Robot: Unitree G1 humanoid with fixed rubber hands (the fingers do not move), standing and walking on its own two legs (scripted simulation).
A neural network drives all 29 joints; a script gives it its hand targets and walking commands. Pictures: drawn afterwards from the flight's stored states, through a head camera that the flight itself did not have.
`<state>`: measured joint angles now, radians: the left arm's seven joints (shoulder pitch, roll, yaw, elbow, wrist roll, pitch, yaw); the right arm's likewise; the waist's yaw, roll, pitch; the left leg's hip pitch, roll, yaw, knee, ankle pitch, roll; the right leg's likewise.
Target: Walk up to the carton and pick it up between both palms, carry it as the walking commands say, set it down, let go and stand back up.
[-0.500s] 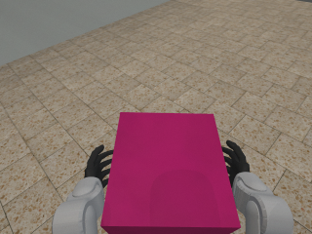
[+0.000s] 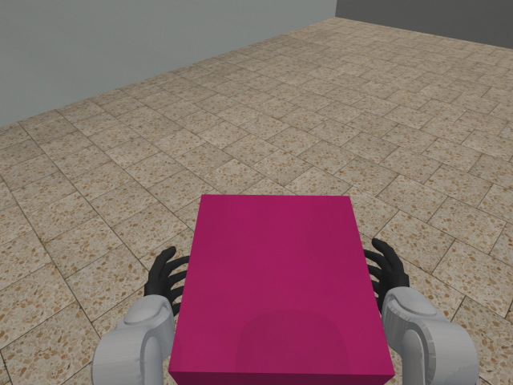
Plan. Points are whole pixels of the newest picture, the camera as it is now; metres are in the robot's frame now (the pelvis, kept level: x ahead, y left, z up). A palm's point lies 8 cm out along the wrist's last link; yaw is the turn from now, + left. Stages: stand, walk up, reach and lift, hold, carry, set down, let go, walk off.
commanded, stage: carry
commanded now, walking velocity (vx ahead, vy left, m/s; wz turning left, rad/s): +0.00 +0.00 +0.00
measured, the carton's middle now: (273, 311) +0.26 +0.00 +0.02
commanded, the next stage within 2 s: none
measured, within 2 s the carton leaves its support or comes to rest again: neither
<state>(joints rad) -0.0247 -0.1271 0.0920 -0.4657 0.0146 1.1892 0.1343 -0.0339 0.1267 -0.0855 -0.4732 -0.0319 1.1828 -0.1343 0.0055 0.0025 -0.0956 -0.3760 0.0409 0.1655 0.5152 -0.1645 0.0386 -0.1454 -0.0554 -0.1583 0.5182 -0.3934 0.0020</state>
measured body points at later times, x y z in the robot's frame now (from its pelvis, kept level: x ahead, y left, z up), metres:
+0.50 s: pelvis -0.01 +0.01 +0.00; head -0.04 +0.00 +0.45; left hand +0.25 +0.16 +0.07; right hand +0.25 -0.15 +0.07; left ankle +0.07 +0.10 -0.73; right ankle -0.07 -0.10 -0.73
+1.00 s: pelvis -0.01 +0.00 +0.00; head -0.03 -0.01 +0.45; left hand +0.26 +0.16 +0.06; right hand +0.26 -0.16 +0.05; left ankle +0.07 +0.10 -0.73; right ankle -0.07 -0.10 -0.73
